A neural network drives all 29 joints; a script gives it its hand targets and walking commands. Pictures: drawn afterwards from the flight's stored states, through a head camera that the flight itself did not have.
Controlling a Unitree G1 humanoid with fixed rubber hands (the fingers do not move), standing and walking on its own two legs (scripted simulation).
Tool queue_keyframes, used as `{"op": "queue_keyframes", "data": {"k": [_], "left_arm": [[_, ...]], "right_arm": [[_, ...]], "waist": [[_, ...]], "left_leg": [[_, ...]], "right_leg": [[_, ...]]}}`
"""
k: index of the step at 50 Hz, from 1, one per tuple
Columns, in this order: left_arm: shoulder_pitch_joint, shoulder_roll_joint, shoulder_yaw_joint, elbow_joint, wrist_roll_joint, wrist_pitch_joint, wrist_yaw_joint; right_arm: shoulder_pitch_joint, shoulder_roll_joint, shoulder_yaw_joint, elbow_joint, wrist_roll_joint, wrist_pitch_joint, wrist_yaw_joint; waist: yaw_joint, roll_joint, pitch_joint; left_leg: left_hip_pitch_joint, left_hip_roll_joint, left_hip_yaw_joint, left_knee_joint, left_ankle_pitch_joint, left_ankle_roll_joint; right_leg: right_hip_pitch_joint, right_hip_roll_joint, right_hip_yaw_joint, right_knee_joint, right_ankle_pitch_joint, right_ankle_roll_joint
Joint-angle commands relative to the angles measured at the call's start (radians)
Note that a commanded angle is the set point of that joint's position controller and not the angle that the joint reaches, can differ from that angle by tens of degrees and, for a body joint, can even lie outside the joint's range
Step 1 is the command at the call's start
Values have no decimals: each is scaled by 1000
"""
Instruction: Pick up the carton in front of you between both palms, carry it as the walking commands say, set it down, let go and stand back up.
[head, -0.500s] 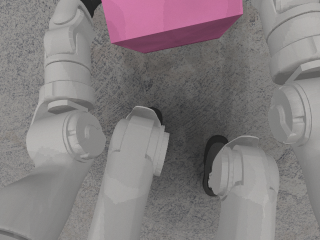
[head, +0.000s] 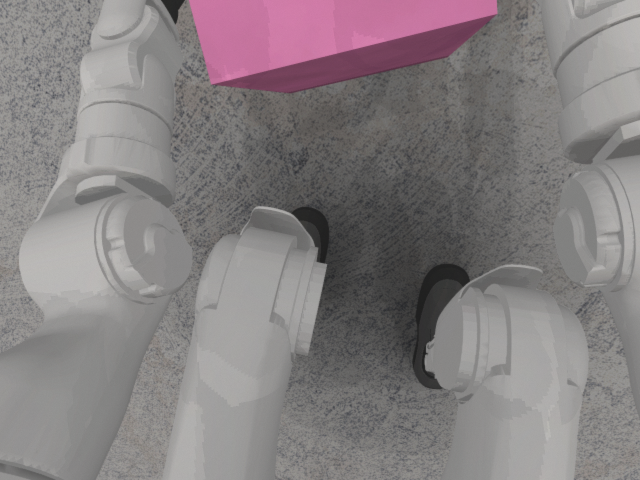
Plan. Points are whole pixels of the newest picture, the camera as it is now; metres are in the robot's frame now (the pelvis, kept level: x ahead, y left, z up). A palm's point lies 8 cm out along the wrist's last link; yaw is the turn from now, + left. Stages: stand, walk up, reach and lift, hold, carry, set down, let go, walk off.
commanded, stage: set down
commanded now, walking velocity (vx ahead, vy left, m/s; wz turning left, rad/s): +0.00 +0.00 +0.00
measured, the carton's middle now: out of the picture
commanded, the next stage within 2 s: let go in 1.20 s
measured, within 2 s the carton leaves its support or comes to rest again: neither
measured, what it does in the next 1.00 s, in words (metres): rises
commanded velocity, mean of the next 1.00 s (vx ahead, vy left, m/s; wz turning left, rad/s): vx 0.00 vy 0.00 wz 0.00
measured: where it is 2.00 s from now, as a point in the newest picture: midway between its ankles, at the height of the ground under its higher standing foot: (365, 316)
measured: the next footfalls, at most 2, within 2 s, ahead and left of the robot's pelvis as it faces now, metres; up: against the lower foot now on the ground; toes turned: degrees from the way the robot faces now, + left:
none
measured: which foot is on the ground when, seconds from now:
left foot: down 0.00-1.00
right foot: down 0.00-1.00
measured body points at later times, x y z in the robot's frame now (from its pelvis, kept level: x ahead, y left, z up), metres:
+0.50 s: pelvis -0.01 +0.01 +0.05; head +0.36 +0.06 +0.30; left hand +0.51 +0.32 -0.08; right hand +0.64 -0.03 -0.07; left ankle +0.12 +0.13 -0.34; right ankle +0.08 -0.10 -0.34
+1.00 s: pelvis +0.01 +0.01 +0.17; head +0.36 +0.04 +0.45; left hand +0.52 +0.33 +0.07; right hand +0.65 -0.05 +0.07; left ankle +0.12 +0.13 -0.34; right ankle +0.08 -0.10 -0.34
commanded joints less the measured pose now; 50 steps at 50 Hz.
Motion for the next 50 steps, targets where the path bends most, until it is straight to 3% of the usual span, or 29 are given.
{"op": "queue_keyframes", "data": {"k": [1,8,16,21,27,40,44,50], "left_arm": [[-199,261,-44,-64,-87,-65,55],[-224,256,-193,-87,-256,-65,65],[-231,260,-252,-276,-311,27,120],[-192,176,-266,-272,-273,91,138],[-159,126,-231,-283,-205,100,120],[-54,171,-180,-425,-203,162,92],[-7,167,-177,-454,-203,177,81],[48,134,-174,-456,-182,173,64]], "right_arm": [[-338,-118,61,-117,76,-23,-24],[-375,-142,173,-180,201,-26,-8],[-377,-230,65,-274,135,45,-25],[-307,-236,-27,-159,88,86,-5],[-234,-201,-92,-75,33,76,33],[-234,-169,-87,-279,4,137,42],[-191,-160,-101,-309,-6,153,45],[-114,-145,-143,-291,-34,145,57]], "waist": [[185,-202,-1149],[186,-209,-1332],[138,-162,-1630],[92,-96,-1466],[79,-70,-1386],[119,-206,-1707],[111,-212,-1723],[90,-177,-1669]], "left_leg": [[478,-14,84,-97,472,31],[680,-3,57,-104,608,46],[1002,-39,60,-198,622,46],[929,-53,63,-288,487,27],[814,-58,82,-376,441,10],[916,-73,116,-586,593,16],[966,-76,112,-658,646,14],[1063,-76,99,-769,698,8]], "right_leg": [[550,-70,36,-178,454,48],[499,-83,-11,-158,405,37],[506,-55,-90,-241,272,9],[388,-46,-97,-345,153,-16],[372,-39,-75,-444,167,-16],[732,-23,-86,-653,354,19],[790,-20,-85,-727,407,22],[802,-20,-79,-854,441,21]]}}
